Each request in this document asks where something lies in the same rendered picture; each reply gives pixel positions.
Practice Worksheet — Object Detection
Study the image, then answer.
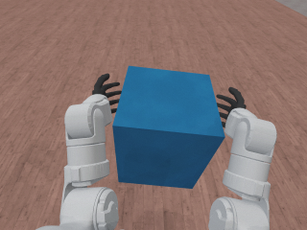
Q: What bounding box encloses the right robot forearm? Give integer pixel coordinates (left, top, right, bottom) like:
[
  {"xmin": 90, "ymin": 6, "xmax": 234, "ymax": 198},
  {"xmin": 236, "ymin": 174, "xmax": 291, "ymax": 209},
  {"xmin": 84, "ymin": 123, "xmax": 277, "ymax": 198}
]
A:
[{"xmin": 223, "ymin": 107, "xmax": 277, "ymax": 230}]

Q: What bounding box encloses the robot right upper arm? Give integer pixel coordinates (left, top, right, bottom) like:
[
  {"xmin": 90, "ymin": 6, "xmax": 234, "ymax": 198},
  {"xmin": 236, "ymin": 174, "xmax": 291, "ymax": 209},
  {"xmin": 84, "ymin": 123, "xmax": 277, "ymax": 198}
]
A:
[{"xmin": 208, "ymin": 196, "xmax": 270, "ymax": 230}]

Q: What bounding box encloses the robot left upper arm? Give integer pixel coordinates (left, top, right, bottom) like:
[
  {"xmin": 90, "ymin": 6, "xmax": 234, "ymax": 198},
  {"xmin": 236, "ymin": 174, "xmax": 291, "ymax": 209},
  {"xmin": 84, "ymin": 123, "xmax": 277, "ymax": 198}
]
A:
[{"xmin": 36, "ymin": 187, "xmax": 119, "ymax": 230}]

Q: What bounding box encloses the left robot forearm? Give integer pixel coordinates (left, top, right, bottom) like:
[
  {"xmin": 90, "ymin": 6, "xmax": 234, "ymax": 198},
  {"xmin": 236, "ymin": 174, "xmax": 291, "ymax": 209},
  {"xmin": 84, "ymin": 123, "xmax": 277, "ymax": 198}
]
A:
[{"xmin": 59, "ymin": 94, "xmax": 113, "ymax": 222}]

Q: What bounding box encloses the carton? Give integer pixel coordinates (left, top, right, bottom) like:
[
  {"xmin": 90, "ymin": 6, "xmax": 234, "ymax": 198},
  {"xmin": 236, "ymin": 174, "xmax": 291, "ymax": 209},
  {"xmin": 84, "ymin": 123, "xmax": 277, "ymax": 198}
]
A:
[{"xmin": 112, "ymin": 66, "xmax": 225, "ymax": 189}]

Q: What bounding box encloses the right robot hand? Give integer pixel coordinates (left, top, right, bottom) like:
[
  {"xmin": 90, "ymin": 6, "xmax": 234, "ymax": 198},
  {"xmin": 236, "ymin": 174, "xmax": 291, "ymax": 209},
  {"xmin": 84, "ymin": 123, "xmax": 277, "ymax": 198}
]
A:
[{"xmin": 216, "ymin": 86, "xmax": 247, "ymax": 127}]

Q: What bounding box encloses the left robot hand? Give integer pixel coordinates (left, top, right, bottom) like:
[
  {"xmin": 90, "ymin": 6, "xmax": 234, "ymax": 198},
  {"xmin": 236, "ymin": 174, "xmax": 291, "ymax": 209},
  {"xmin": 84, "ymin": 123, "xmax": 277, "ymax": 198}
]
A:
[{"xmin": 92, "ymin": 73, "xmax": 122, "ymax": 113}]

